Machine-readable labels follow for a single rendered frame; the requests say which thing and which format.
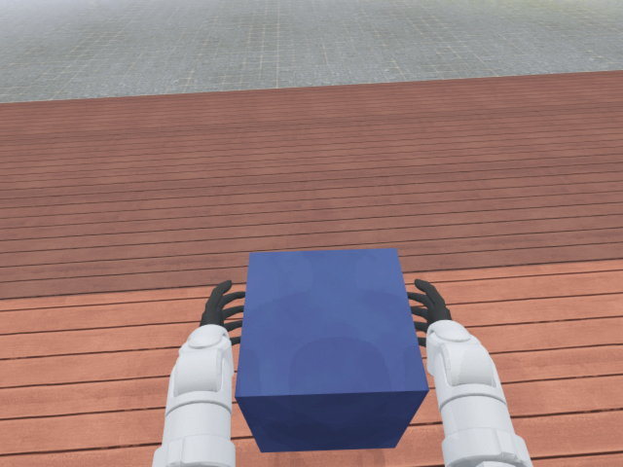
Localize left robot forearm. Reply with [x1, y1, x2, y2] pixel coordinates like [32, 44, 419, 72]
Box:
[152, 324, 236, 467]

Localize right robot forearm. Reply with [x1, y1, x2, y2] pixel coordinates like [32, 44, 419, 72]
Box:
[426, 320, 533, 467]

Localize robot right hand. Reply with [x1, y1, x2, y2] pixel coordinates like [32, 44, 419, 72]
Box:
[407, 279, 453, 347]

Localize robot left hand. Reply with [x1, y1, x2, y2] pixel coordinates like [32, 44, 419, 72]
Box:
[200, 280, 245, 345]

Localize carton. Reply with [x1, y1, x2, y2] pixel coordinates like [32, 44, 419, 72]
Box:
[235, 248, 429, 452]

